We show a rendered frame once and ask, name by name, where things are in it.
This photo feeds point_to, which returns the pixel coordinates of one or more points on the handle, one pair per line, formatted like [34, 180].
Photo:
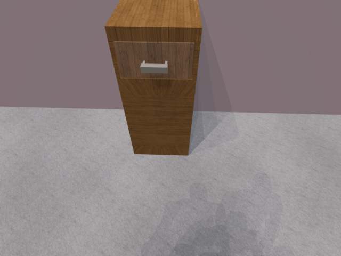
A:
[154, 68]

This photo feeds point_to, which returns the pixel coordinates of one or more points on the drawer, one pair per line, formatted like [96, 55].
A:
[179, 57]

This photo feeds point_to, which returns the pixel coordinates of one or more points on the cabinet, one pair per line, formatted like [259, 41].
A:
[158, 110]

